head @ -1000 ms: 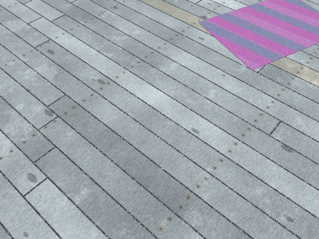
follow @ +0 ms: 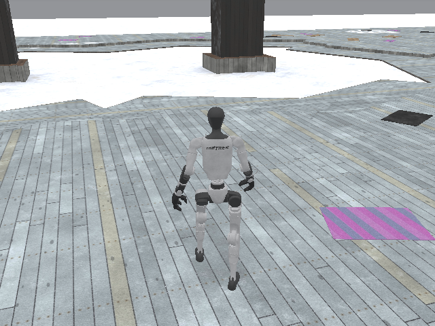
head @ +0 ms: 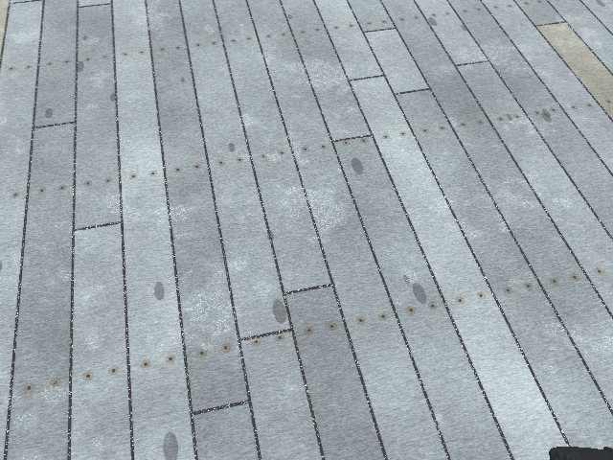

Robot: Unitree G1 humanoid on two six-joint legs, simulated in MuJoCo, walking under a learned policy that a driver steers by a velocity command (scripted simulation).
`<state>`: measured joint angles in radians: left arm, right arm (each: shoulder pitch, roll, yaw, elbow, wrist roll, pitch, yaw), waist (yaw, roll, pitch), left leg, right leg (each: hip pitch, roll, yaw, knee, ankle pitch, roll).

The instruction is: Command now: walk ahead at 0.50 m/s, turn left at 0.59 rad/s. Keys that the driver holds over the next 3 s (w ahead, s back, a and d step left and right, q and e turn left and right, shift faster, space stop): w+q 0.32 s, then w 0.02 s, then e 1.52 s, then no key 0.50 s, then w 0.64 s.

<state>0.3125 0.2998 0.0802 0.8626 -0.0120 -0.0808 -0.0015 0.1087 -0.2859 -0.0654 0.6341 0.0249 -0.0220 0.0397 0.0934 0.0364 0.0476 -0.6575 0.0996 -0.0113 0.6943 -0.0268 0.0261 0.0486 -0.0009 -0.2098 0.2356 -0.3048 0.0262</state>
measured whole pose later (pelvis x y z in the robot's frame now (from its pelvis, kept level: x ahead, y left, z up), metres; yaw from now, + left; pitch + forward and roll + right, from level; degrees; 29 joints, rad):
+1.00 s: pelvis +0.39 +0.07 -0.01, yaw -1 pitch +2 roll +0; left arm 0.19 0.32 0.08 0.68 -0.02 0.05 0.02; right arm 0.18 -0.28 -0.06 0.69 -0.02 -0.01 -0.02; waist 0.03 -0.04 0.03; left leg -0.34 -0.03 -0.08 0.53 -0.19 -0.01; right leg -0.43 0.12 0.20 0.57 -0.25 -0.01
